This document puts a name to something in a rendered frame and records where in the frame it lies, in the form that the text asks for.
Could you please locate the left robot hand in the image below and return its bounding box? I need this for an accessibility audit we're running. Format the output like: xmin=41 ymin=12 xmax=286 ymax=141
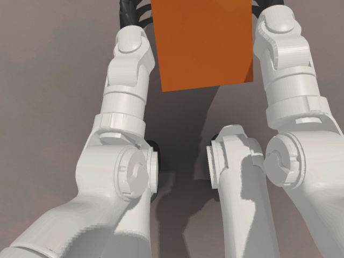
xmin=119 ymin=0 xmax=153 ymax=29

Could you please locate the carton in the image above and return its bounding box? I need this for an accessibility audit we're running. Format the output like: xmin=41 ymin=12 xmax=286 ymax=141
xmin=150 ymin=0 xmax=253 ymax=92

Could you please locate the right robot shin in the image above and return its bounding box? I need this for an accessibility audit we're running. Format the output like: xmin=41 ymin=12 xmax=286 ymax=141
xmin=215 ymin=125 xmax=266 ymax=176

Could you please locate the robot right upper arm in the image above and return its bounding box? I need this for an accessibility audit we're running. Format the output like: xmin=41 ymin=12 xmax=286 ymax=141
xmin=263 ymin=131 xmax=344 ymax=258

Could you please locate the right robot forearm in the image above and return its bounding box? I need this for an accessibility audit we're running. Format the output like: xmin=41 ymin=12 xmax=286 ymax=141
xmin=253 ymin=5 xmax=344 ymax=138

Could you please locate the right robot hand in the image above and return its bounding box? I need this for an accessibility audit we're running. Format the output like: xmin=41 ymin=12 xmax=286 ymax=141
xmin=252 ymin=0 xmax=284 ymax=19

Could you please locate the left robot forearm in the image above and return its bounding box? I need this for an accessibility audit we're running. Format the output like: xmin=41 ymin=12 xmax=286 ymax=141
xmin=75 ymin=25 xmax=155 ymax=175

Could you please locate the robot right thigh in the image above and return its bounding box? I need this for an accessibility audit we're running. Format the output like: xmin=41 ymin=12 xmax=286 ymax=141
xmin=206 ymin=134 xmax=281 ymax=258

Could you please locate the robot left upper arm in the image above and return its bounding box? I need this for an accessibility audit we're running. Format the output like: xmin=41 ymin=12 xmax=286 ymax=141
xmin=0 ymin=145 xmax=149 ymax=258

